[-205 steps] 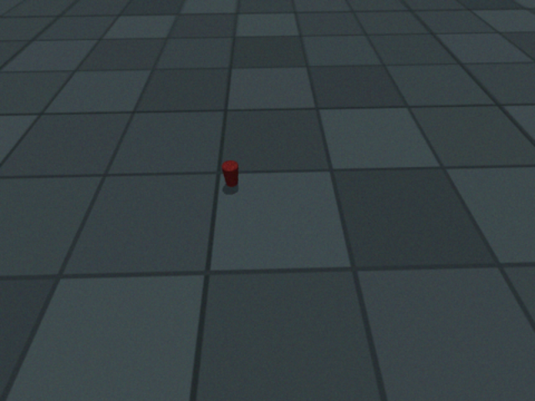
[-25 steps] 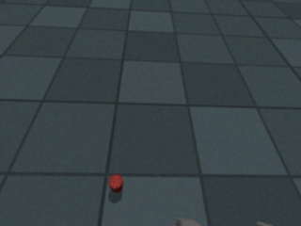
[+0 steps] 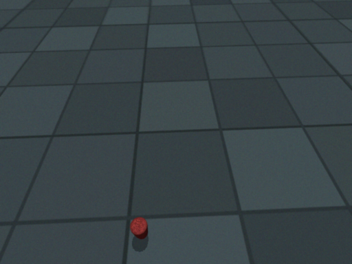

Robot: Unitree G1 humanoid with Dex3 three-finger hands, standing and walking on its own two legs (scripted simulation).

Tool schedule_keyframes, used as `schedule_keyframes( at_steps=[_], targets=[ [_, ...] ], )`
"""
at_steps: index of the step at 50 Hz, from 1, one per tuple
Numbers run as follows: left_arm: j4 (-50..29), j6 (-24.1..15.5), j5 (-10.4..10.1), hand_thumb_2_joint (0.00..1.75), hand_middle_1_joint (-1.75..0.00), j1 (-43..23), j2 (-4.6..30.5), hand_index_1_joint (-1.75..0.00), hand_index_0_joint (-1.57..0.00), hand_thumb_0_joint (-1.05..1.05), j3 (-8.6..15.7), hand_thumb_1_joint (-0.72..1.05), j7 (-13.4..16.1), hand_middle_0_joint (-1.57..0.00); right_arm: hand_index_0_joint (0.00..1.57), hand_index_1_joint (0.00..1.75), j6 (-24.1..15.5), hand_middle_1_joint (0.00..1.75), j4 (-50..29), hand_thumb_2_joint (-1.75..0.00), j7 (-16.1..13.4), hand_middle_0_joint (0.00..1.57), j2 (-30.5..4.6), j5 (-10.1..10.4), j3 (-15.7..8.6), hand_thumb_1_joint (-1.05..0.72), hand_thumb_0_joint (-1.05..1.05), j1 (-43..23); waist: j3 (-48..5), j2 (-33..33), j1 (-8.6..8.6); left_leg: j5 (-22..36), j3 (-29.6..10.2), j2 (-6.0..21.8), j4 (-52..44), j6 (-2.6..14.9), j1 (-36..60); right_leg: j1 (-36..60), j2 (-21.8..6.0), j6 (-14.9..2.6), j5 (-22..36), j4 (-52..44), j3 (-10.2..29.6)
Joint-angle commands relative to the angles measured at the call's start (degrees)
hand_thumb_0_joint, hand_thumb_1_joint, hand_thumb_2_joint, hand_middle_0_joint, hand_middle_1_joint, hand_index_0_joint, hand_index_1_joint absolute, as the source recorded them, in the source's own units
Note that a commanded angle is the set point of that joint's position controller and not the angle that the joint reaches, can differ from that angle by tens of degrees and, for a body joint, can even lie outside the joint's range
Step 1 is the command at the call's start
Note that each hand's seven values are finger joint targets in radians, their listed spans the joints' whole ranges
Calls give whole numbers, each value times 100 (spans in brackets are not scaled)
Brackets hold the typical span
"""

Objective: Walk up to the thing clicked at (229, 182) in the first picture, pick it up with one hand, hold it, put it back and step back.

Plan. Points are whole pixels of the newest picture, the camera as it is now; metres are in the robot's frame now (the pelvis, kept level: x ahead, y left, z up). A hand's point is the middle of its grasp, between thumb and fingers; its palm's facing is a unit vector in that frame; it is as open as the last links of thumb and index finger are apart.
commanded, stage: walk up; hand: left
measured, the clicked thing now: (140, 229) +0.41 +0.21 -0.71
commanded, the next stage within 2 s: stand in 0.76 s
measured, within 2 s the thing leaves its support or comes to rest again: neither
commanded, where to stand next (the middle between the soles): +0.08 +0.00 m, yaw +1 degrees
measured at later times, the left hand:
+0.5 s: hand out of the picture +0.08 +0.24 -0.15, palm faces -0.01 -0.95 -0.32, open 7.4 cm
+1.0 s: hand out of the picture +0.11 +0.25 -0.14, palm faces -0.01 -0.94 -0.33, open 7.4 cm
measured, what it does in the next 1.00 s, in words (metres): stands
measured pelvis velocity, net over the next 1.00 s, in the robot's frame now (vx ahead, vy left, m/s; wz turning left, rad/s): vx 0.03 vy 0.00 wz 0.01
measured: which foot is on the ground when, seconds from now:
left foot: down 0.00-1.00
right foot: down 0.00-1.00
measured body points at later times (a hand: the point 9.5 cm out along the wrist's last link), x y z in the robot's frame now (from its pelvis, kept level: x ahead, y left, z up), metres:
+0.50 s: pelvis +0.01 -0.01 +0.01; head +0.02 +0.00 +0.46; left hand +0.08 +0.29 -0.13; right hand +0.10 -0.31 -0.12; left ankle +0.02 +0.12 -0.74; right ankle +0.04 -0.13 -0.74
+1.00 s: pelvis +0.03 +0.00 +0.01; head +0.03 +0.00 +0.46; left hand +0.11 +0.30 -0.12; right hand +0.11 -0.30 -0.12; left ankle +0.02 +0.12 -0.74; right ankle +0.04 -0.13 -0.74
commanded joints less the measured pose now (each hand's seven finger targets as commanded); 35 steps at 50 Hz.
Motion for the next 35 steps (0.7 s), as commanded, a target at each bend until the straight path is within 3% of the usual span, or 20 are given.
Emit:
schedule_keyframes(
  at_steps=[1,16,22,35],
  targets=[
    [-101,-80,-33,90,-30,-321,1176,-30,-20,0,242,90,87,-20,20,30,-157,30,-170,-90,-103,20,-1321,-34,-299,-90,0,-403,-624,30,58,157,-814,637,-1051,149,116,485,-565,-271,528,-851,595],
    [289,-63,24,90,-30,-387,1115,-30,-20,0,275,90,70,-20,20,30,-126,30,103,-90,-105,20,-1270,-54,-316,-90,0,-572,-673,57,31,325,-677,664,-1339,73,635,489,-596,-167,599,-1341,565],
    [296,-72,44,90,-30,-416,1125,-30,-20,0,301,90,83,-20,20,30,-87,30,108,-90,-101,20,-1224,-57,-326,-90,0,-534,-551,-5,-9,199,-671,620,-1318,55,604,399,-604,-139,304,-1516,615],
    [265,-60,36,90,-30,-299,1068,-30,-20,0,321,90,97,-20,20,30,-101,30,90,-90,-125,20,-1199,-60,-358,-90,0,-480,-724,35,12,698,-673,663,-1343,47,730,586,-594,-135,854,-1354,520]
  ],
)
